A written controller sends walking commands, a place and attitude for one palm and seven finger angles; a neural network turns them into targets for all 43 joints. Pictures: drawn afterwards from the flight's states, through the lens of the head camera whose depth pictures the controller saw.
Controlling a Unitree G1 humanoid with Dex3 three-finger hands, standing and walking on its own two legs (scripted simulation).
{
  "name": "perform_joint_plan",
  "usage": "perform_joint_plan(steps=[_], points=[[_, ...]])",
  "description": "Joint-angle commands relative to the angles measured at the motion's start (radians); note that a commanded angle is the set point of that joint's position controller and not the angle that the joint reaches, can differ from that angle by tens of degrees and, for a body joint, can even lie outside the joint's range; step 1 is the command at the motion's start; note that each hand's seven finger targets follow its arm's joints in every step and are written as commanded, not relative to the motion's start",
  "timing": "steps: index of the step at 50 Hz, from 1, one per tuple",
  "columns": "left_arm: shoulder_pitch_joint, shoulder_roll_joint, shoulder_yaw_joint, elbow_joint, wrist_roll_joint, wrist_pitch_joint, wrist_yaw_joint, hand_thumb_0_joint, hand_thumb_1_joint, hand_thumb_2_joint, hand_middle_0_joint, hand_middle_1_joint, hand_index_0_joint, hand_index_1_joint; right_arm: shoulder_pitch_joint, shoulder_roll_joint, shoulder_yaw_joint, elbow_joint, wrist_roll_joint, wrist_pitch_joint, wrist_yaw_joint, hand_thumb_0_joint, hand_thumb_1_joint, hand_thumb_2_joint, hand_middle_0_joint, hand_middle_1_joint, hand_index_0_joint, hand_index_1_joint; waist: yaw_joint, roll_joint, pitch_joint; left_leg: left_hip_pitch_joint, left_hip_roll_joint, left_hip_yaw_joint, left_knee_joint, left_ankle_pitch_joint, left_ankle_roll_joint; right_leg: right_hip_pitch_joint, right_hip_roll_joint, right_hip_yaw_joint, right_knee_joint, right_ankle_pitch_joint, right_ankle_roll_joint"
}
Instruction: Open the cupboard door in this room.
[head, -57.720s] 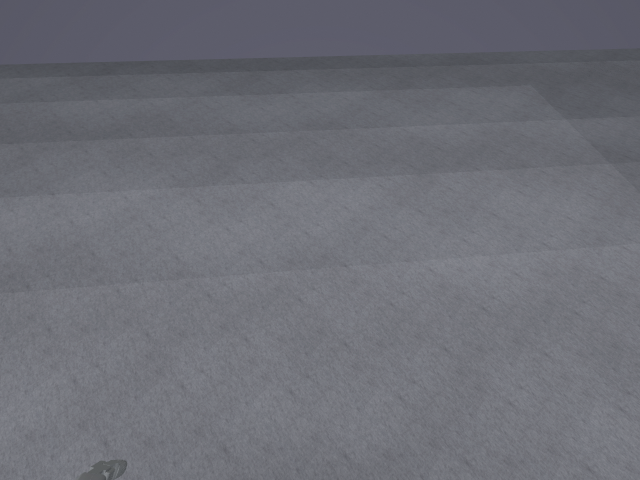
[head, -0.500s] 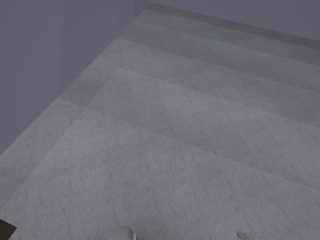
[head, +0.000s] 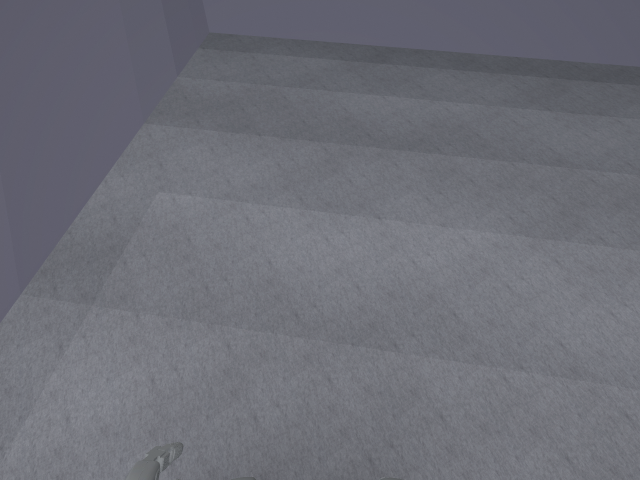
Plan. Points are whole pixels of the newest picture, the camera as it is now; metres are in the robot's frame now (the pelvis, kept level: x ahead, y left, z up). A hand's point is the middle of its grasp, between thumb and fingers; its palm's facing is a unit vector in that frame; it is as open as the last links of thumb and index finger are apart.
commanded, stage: walk to a spot facing it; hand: left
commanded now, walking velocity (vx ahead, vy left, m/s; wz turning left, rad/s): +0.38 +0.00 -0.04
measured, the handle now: out of the picture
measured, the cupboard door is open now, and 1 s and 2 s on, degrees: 46 46 46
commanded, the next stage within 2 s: turn to face it in 0.34 s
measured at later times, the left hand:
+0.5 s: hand (210, 367) +0.30 +0.19 -0.16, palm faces -0.03 -0.98 -0.18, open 7.3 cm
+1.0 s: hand (218, 313) +0.41 +0.20 -0.18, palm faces +0.22 -0.95 -0.22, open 7.3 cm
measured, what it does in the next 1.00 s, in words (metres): walks ahead: left foot, then right foot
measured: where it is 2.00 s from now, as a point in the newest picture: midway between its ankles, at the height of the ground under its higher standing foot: (353, 389)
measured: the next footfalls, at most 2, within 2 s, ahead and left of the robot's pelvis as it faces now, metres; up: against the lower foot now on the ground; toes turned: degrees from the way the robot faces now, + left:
left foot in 0.26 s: +0.28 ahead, +0.14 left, +0.00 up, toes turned +8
right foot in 0.58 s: +0.37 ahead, -0.14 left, +0.00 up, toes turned -11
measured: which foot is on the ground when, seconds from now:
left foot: up 0.00-0.24, down 0.26-0.58, up 0.60-0.86, down 0.88-1.00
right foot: down 0.00-0.26, up 0.28-0.56, down 0.58-0.88, up 0.90-1.00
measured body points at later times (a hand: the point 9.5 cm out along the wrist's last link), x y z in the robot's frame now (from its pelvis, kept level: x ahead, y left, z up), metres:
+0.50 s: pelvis +0.24 +0.01 +0.01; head +0.27 +0.01 +0.46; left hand +0.30 +0.24 -0.14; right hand +0.25 -0.23 -0.14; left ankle +0.24 +0.13 -0.73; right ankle +0.27 -0.12 -0.69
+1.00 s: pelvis +0.37 -0.01 -0.01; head +0.41 +0.01 +0.44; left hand +0.40 +0.25 -0.16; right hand +0.50 -0.25 -0.14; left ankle +0.40 +0.10 -0.73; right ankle +0.33 -0.15 -0.66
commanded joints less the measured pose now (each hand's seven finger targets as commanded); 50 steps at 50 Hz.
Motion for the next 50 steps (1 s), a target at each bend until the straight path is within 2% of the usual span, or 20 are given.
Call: perform_joint_plan(steps=[1, 8, 11, 12, 13, 14, 17, 21, 24, 27, 29, 30, 31, 35, 42, 43, 44, 45, 47, 50], points=[[0.153, 0.114, 0.018, 0.018, 0.002, -0.010, 0.029, 0.000, 0.900, 0.900, -0.200, -0.300, -0.200, -0.300, -0.069, -0.027, -0.009, -0.110, -0.005, -0.043, -0.001, 0.000, -0.900, -0.900, 0.200, 0.300, 0.200, 0.300, 0.033, -0.122, -0.074, -0.226, 0.050, -0.040, -0.057, 0.078, -0.009, 0.177, -0.275, 0.263, -0.408, 0.154, -0.147], [0.187, 0.130, 0.020, 0.073, -0.001, -0.026, 0.016, 0.000, 0.900, 0.900, -0.200, -0.300, -0.200, -0.300, -0.150, -0.005, -0.009, -0.149, -0.003, -0.055, 0.023, 0.000, -0.900, -0.900, 0.200, 0.300, 0.200, 0.300, 0.031, -0.108, -0.017, -0.114, -0.020, 0.041, -0.442, 0.246, 0.001, 0.184, -0.217, 0.168, -0.395, 0.136, -0.113], [0.178, 0.118, 0.021, 0.077, -0.006, -0.020, 0.019, 0.000, 0.900, 0.900, -0.200, -0.300, -0.200, -0.300, -0.014, -0.061, -0.024, -0.102, -0.009, -0.074, 0.012, 0.000, -0.900, -0.900, 0.200, 0.300, 0.200, 0.300, -0.046, -0.012, -0.074, 0.176, -0.056, 0.056, -0.595, 0.287, 0.028, 0.115, -0.150, 0.101, -0.160, 0.267, -0.065], [0.189, 0.084, 0.018, 0.061, -0.008, -0.018, 0.014, 0.000, 0.900, 0.900, -0.200, -0.300, -0.200, -0.300, 0.119, -0.138, -0.044, -0.066, -0.019, -0.081, -0.001, 0.000, -0.900, -0.900, 0.200, 0.300, 0.200, 0.300, -0.095, 0.128, -0.158, 0.380, 0.082, -0.142, -0.651, 0.236, 0.096, -0.035, -0.076, 0.052, 0.089, 0.215, -0.018], [0.218, 0.032, 0.003, 0.037, -0.015, -0.019, 0.007, 0.000, 0.900, 0.900, -0.200, -0.300, -0.200, -0.300, 0.242, -0.244, -0.066, -0.044, -0.030, -0.079, -0.013, 0.000, -0.900, -0.900, 0.200, 0.300, 0.200, 0.300, -0.117, 0.334, -0.247, 0.532, 0.323, -0.481, -0.767, 0.208, 0.208, -0.231, 0.054, -0.013, 0.427, -0.210, 0.021], [0.129, 0.057, -0.003, 0.004, -0.004, -0.022, 0.012, 0.000, 0.900, 0.900, -0.200, -0.300, -0.200, -0.300, 0.236, -0.227, -0.059, -0.046, -0.024, -0.067, -0.020, 0.000, -0.900, -0.900, 0.200, 0.300, 0.200, 0.300, -0.121, 0.243, -0.209, 0.478, 0.368, -0.540, -0.805, 0.194, 0.248, -0.317, 0.020, 0.096, 0.607, -0.268, 0.006], [0.074, 0.037, 0.006, 0.018, 0.005, -0.008, 0.000, 0.000, 0.900, 0.900, -0.200, -0.300, -0.200, -0.300, 0.044, -0.106, -0.029, -0.095, -0.018, -0.083, -0.027, 0.000, -0.900, -0.900, 0.200, 0.300, 0.200, 0.300, -0.030, 0.120, -0.041, 0.193, 0.302, -0.331, -0.879, 0.219, 0.189, -0.347, -0.086, 0.152, 0.675, -0.069, 0.029], [0.122, -0.017, -0.003, 0.030, 0.006, 0.027, -0.010, 0.000, 0.900, 0.900, -0.200, -0.300, -0.200, -0.300, -0.034, -0.091, -0.025, -0.102, -0.016, -0.089, -0.025, 0.000, -0.900, -0.900, 0.200, 0.300, 0.200, 0.300, 0.026, 0.122, -0.066, 0.105, 0.202, -0.013, -0.874, 0.380, 0.140, -0.140, -0.094, 0.078, 0.273, -0.013, 0.047], [0.132, -0.018, -0.010, 0.042, 0.009, 0.017, -0.005, 0.000, 0.900, 0.900, -0.200, -0.300, -0.200, -0.300, -0.044, -0.102, -0.021, -0.089, -0.010, -0.067, -0.022, 0.000, -0.900, -0.900, 0.200, 0.300, 0.200, 0.300, 0.030, 0.104, -0.053, 0.049, 0.155, -0.003, -0.811, 0.360, 0.136, 0.014, -0.038, -0.004, 0.062, 0.048, 0.061], [0.204, 0.044, 0.001, 0.069, 0.009, 0.009, 0.005, 0.000, 0.900, 0.900, -0.200, -0.300, -0.200, -0.300, -0.064, -0.084, -0.014, -0.085, 0.001, -0.052, -0.019, 0.000, -0.900, -0.900, 0.200, 0.300, 0.200, 0.300, 0.076, 0.052, -0.088, -0.020, 0.056, 0.014, -0.674, 0.239, 0.075, 0.221, -0.033, -0.007, -0.121, 0.174, 0.065], [0.282, 0.201, 0.030, 0.082, 0.011, 0.002, 0.024, 0.000, 0.900, 0.900, -0.200, -0.300, -0.200, -0.300, -0.058, -0.017, -0.001, -0.109, 0.008, -0.038, -0.005, 0.000, -0.900, -0.900, 0.200, 0.300, 0.200, 0.300, 0.110, -0.234, -0.110, -0.217, -0.095, 0.103, -0.393, -0.095, 0.000, 0.366, -0.357, 0.310, -0.279, 0.234, -0.042], [0.319, 0.225, 0.033, 0.086, 0.005, 0.003, 0.028, 0.000, 0.900, 0.900, -0.200, -0.300, -0.200, -0.300, -0.119, -0.011, -0.005, -0.132, 0.008, -0.028, -0.009, 0.000, -0.900, -0.900, 0.200, 0.300, 0.200, 0.300, 0.144, -0.259, -0.122, -0.232, -0.086, 0.037, -0.189, -0.213, 0.000, 0.358, -0.451, 0.374, -0.332, 0.373, -0.109], [0.285, 0.201, 0.033, 0.083, 0.004, -0.004, 0.039, 0.000, 0.900, 0.900, -0.200, -0.300, -0.200, -0.300, -0.135, -0.026, -0.010, -0.136, 0.010, -0.023, -0.016, 0.000, -0.900, -0.900, 0.200, 0.300, 0.200, 0.300, 0.127, -0.376, -0.129, -0.281, -0.056, -0.025, -0.043, -0.183, -0.006, 0.370, -0.445, 0.371, -0.305, 0.576, -0.136], [0.159, 0.131, 0.020, 0.024, 0.006, 0.013, 0.055, 0.000, 0.900, 0.900, -0.200, -0.300, -0.200, -0.300, -0.140, -0.001, -0.007, -0.122, 0.014, -0.004, -0.004, 0.000, -0.900, -0.900, 0.200, 0.300, 0.200, 0.300, 0.062, -0.181, -0.137, -0.216, -0.025, -0.030, -0.074, -0.050, -0.016, 0.294, -0.369, 0.064, -0.245, 0.684, -0.085], [0.080, 0.157, 0.038, -0.032, -0.002, 0.035, 0.048, 0.000, 0.900, 0.900, -0.200, -0.300, -0.200, -0.300, -0.078, -0.046, -0.017, -0.159, -0.003, 0.009, 0.018, 0.000, -0.900, -0.900, 0.200, 0.300, 0.200, 0.300, -0.009, -0.091, -0.122, 0.084, -0.081, 0.072, -0.551, 0.279, 0.003, 0.126, -0.306, -0.105, -0.042, 0.393, 0.019], [0.092, 0.129, 0.035, -0.055, -0.007, 0.041, 0.044, 0.000, 0.900, 0.900, -0.200, -0.300, -0.200, -0.300, -0.017, -0.126, -0.038, -0.161, -0.011, 0.001, 0.014, 0.000, -0.900, -0.900, 0.200, 0.300, 0.200, 0.300, -0.038, 0.111, -0.184, 0.218, 0.027, -0.096, -0.636, 0.500, 0.061, 0.011, -0.235, -0.125, 0.144, 0.205, 0.073], [0.062, 0.078, 0.017, -0.099, -0.016, 0.049, 0.041, 0.000, 0.900, 0.900, -0.200, -0.300, -0.200, -0.300, 0.038, -0.234, -0.063, -0.169, -0.015, 0.000, 0.005, 0.000, -0.900, -0.900, 0.200, 0.300, 0.200, 0.300, -0.070, 0.373, -0.201, 0.294, 0.286, -0.457, -0.712, 0.828, 0.215, -0.213, -0.090, -0.094, 0.406, -0.381, 0.139], [0.022, 0.097, 0.015, -0.137, -0.003, 0.060, 0.046, 0.000, 0.900, 0.900, -0.200, -0.300, -0.200, -0.300, 0.068, -0.274, -0.069, -0.166, -0.013, 0.007, -0.005, 0.000, -0.900, -0.900, 0.200, 0.300, 0.200, 0.300, -0.087, 0.217, -0.236, 0.242, 0.343, -0.516, -0.726, 0.659, 0.278, -0.204, -0.070, 0.056, 0.534, -0.412, 0.116], [-0.020, 0.088, 0.023, -0.123, 0.001, 0.066, 0.046, 0.000, 0.900, 0.900, -0.200, -0.300, -0.200, -0.300, -0.042, -0.237, -0.063, -0.201, -0.011, -0.002, -0.022, 0.000, -0.900, -0.900, 0.200, 0.300, 0.200, 0.300, -0.042, 0.238, -0.178, 0.175, 0.260, -0.479, -0.746, 0.554, 0.233, -0.307, -0.080, 0.128, 0.620, -0.267, 0.118], [0.039, 0.088, 0.026, -0.092, 0.001, 0.072, 0.033, 0.000, 0.900, 0.900, -0.200, -0.300, -0.200, -0.300, -0.140, -0.192, -0.047, -0.236, -0.008, -0.013, -0.027, 0.000, -0.900, -0.900, 0.200, 0.300, 0.200, 0.300, 0.015, 0.142, -0.177, 0.160, 0.155, -0.306, -0.728, 0.631, 0.179, -0.254, -0.070, 0.127, 0.552, -0.125, 0.130]])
